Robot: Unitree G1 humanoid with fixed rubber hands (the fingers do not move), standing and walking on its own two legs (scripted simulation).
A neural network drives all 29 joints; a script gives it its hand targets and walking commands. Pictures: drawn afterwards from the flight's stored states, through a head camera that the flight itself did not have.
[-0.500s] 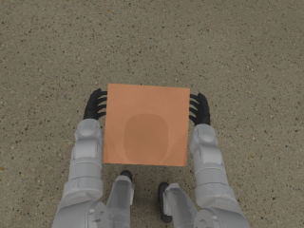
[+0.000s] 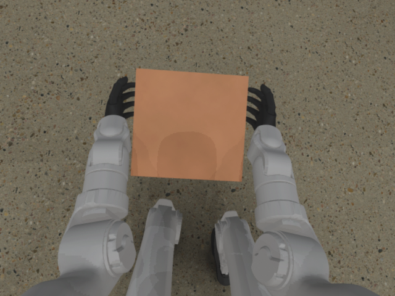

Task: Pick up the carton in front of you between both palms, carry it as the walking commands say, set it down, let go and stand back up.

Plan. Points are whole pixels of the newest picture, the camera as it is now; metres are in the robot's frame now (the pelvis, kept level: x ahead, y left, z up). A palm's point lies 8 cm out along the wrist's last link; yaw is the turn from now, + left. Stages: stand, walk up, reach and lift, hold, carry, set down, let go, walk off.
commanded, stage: set down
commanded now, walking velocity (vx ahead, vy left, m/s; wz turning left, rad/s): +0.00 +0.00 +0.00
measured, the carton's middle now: (189, 128) +0.46 +0.06 -0.18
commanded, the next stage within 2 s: none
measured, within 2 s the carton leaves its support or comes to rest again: rests again in 1.60 s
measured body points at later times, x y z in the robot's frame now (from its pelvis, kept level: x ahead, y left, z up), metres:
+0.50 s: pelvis -0.03 -0.01 -0.11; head +0.29 +0.05 +0.20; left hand +0.47 +0.24 -0.25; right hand +0.49 -0.06 -0.24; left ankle +0.11 +0.11 -0.54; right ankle +0.06 -0.14 -0.54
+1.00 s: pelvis -0.03 +0.00 -0.18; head +0.31 +0.05 +0.11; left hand +0.49 +0.24 -0.34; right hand +0.50 -0.06 -0.33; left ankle +0.11 +0.11 -0.54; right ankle +0.06 -0.14 -0.54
